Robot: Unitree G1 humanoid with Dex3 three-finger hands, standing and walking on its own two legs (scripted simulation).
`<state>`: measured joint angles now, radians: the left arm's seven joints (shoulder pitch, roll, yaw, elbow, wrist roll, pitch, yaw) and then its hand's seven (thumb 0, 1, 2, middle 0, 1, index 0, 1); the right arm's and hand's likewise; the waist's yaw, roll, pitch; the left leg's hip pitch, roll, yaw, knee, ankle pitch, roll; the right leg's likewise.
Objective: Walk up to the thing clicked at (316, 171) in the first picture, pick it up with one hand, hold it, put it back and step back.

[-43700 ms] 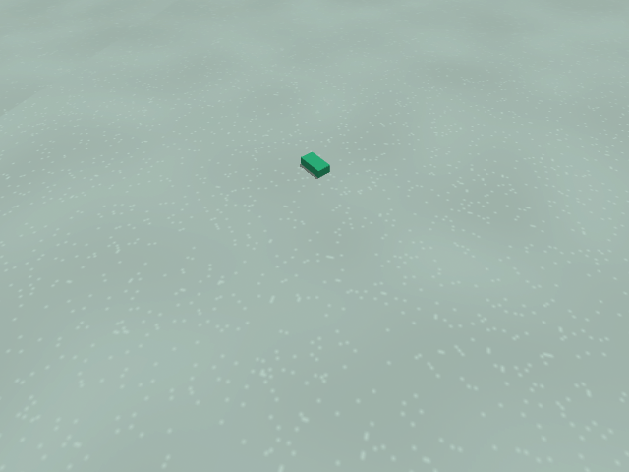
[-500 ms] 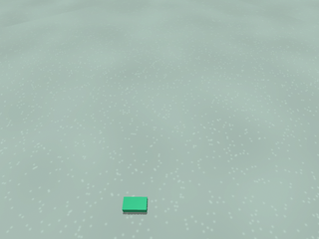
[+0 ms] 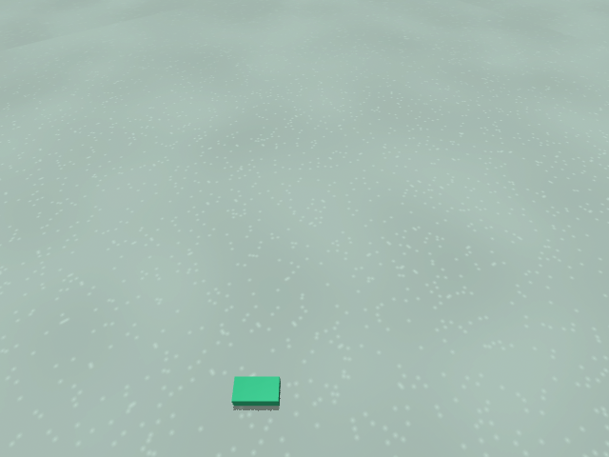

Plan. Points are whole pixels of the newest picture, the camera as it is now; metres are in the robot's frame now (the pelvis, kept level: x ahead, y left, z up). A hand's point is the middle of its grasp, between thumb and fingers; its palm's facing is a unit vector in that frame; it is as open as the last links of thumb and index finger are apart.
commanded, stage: stand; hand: left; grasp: from above
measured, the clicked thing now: (256, 390) +0.46 +0.18 -0.76
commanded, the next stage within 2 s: step back in 0.22 s
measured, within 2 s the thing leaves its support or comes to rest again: neither
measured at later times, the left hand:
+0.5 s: hand out of the picture +0.08 +0.29 -0.17, palm faces -0.04 -0.92 -0.38, open 7.4 cm
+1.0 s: hand out of the picture -0.02 +0.28 -0.18, palm faces -0.14 -0.91 -0.40, open 7.4 cm
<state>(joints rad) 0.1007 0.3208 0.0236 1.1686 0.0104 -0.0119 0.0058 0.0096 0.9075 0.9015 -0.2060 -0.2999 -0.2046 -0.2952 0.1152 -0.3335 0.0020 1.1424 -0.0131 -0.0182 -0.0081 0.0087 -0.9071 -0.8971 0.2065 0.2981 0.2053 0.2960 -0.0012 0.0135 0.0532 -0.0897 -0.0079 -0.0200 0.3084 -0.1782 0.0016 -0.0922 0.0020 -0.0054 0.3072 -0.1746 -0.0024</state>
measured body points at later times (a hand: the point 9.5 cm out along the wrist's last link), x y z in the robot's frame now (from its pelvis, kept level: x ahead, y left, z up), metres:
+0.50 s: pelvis -0.04 +0.02 -0.02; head +0.02 +0.03 +0.43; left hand +0.08 +0.34 -0.15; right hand +0.05 -0.30 -0.14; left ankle -0.04 +0.12 -0.74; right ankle +0.00 -0.12 -0.75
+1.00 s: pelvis -0.15 +0.03 -0.03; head -0.09 +0.01 +0.41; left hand -0.01 +0.33 -0.15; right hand -0.08 -0.29 -0.16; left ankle -0.05 +0.13 -0.75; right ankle -0.17 -0.09 -0.75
